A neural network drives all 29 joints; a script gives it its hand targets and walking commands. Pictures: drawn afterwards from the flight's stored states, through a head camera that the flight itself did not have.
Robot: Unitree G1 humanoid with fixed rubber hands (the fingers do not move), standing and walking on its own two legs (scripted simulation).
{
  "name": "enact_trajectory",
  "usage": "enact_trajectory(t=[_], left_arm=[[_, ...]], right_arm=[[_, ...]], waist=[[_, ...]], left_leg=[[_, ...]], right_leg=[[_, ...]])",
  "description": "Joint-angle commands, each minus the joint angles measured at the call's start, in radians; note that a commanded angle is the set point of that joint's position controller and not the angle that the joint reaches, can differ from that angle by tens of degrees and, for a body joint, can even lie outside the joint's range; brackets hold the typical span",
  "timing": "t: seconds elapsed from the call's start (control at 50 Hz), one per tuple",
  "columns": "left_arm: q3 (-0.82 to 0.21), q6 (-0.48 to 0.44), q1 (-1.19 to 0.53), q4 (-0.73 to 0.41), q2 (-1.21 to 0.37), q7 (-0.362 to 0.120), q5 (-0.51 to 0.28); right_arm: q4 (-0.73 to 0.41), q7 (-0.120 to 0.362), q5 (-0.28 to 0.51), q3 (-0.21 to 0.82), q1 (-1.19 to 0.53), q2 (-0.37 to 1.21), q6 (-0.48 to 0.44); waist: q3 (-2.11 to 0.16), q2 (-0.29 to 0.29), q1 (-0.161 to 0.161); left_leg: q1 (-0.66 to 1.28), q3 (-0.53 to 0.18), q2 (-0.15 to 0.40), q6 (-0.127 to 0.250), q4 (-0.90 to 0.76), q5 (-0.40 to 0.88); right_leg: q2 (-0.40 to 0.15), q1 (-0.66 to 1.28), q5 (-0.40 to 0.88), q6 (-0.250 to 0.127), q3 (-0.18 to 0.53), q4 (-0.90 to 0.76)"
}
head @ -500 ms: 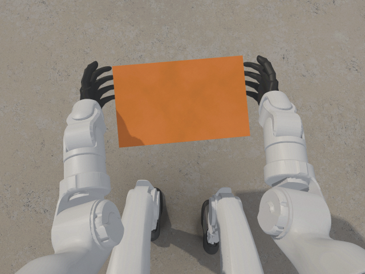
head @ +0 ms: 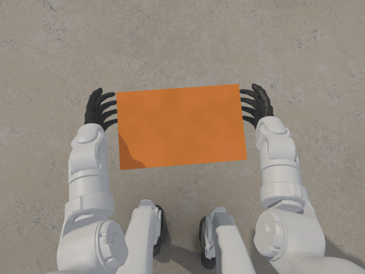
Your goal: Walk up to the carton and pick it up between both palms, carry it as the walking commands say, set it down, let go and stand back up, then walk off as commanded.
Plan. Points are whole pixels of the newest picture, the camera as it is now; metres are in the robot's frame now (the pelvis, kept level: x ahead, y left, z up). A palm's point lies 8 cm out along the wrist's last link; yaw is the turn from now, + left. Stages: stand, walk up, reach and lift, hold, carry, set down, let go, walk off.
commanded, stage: reach and lift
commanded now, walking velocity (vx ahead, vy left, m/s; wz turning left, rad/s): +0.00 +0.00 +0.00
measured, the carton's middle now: (180, 130) +0.43 +0.03 -0.14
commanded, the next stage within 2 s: none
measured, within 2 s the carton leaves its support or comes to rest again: neither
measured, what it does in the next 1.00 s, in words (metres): rises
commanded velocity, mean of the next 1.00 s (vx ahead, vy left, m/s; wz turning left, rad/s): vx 0.00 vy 0.00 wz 0.00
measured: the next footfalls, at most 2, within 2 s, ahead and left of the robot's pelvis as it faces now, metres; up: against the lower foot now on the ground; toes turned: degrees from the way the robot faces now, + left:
none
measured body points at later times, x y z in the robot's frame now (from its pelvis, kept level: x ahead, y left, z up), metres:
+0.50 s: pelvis +0.02 +0.00 +0.06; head +0.18 +0.01 +0.48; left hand +0.40 +0.21 +0.02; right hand +0.44 -0.16 +0.02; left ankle +0.09 +0.12 -0.60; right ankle +0.05 -0.11 -0.60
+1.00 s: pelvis +0.04 +0.00 +0.11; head +0.14 +0.01 +0.55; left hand +0.38 +0.21 +0.09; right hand +0.41 -0.16 +0.09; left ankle +0.09 +0.12 -0.60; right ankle +0.05 -0.11 -0.60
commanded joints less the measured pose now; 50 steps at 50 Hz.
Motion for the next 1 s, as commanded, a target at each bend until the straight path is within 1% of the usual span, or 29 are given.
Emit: enact_trajectory(t=[0.0, 0.24, 0.5, 0.98], left_arm=[[-0.579, 0.009, -0.498, 0.082, -0.878, -0.296, -0.167], [-0.583, 0.017, -0.413, 0.065, -0.897, -0.311, -0.147], [-0.598, 0.019, -0.318, 0.029, -0.907, -0.317, -0.132], [-0.627, 0.049, -0.178, -0.019, -0.925, -0.302, -0.127]], right_arm=[[0.018, 0.293, 0.174, 0.527, -0.517, 0.914, -0.020], [0.003, 0.304, 0.155, 0.538, -0.432, 0.942, -0.012], [-0.011, 0.315, 0.135, 0.551, -0.330, 0.959, -0.010], [-0.054, 0.319, 0.115, 0.565, -0.191, 0.952, 0.012]], waist=[[-0.759, -0.008, 0.017], [-0.679, -0.002, 0.011], [-0.587, 0.009, 0.005], [-0.388, 0.024, -0.002]], left_leg=[[0.668, 0.023, -0.137, 0.013, -0.100, 0.244], [0.785, 0.018, -0.134, 0.016, -0.214, 0.279], [0.941, 0.009, -0.125, 0.017, -0.348, 0.331], [1.277, -0.015, -0.102, 0.019, -0.602, 0.390]], right_leg=[[0.119, 0.317, 0.209, 0.000, -0.027, -0.194], [0.114, 0.468, 0.259, -0.003, -0.017, -0.313], [0.103, 0.626, 0.317, -0.008, -0.003, -0.458], [0.083, 0.886, 0.360, -0.018, 0.018, -0.711]])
